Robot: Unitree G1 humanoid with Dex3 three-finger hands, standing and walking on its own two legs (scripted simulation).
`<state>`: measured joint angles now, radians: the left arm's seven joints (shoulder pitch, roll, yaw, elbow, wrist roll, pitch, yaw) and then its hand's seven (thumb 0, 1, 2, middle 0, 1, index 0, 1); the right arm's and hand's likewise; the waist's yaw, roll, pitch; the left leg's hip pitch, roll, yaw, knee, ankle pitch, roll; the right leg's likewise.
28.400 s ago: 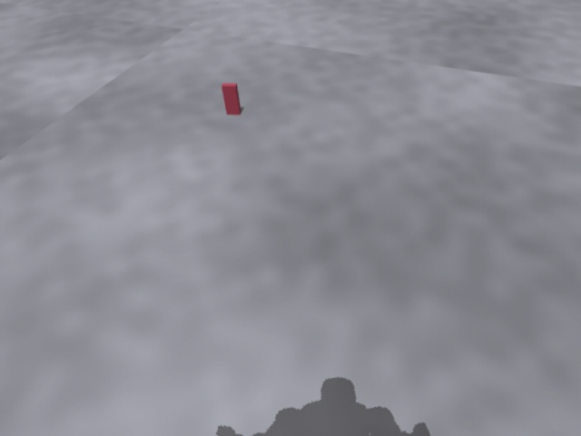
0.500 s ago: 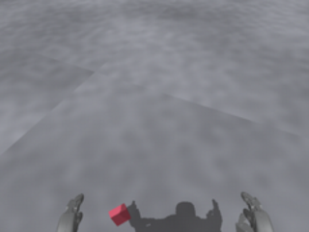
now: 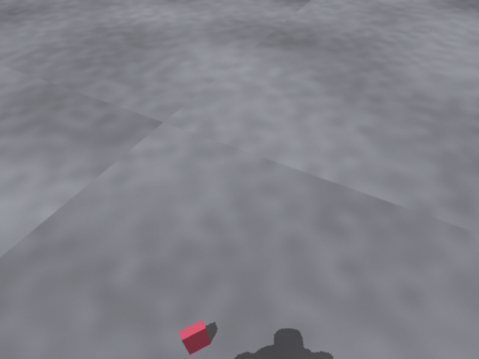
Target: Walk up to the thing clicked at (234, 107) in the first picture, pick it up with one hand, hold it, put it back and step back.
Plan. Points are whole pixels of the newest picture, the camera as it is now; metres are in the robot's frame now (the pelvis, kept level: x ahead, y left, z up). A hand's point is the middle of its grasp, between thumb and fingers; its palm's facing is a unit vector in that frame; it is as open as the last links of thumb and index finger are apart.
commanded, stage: stand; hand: left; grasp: from the side
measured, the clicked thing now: (195, 337) +0.35 +0.19 -0.67
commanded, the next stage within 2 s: step back in 1.78 s
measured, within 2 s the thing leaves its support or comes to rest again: neither
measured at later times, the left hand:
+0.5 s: hand out of the picture +0.03 +0.24 -0.15, palm faces -0.03 -0.94 -0.35, open 7.4 cm
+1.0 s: hand out of the picture +0.09 +0.23 -0.14, palm faces -0.03 -0.94 -0.34, open 7.4 cm
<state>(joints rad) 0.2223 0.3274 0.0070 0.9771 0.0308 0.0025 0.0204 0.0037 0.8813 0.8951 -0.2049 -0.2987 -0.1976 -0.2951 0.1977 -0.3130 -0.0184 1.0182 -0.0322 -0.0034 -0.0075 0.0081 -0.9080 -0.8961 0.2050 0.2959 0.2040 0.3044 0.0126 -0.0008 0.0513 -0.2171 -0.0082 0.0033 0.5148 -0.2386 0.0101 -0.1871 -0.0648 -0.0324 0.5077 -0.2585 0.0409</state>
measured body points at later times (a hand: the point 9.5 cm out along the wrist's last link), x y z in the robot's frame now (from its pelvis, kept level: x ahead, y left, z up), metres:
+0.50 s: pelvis -0.01 -0.01 +0.01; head -0.01 -0.02 +0.46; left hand +0.03 +0.29 -0.13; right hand +0.05 -0.30 -0.13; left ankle +0.03 +0.11 -0.74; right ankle +0.01 -0.15 -0.74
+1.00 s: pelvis +0.01 -0.02 +0.01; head +0.02 -0.02 +0.46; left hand +0.09 +0.28 -0.12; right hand +0.08 -0.31 -0.13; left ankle +0.03 +0.11 -0.74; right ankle +0.01 -0.15 -0.74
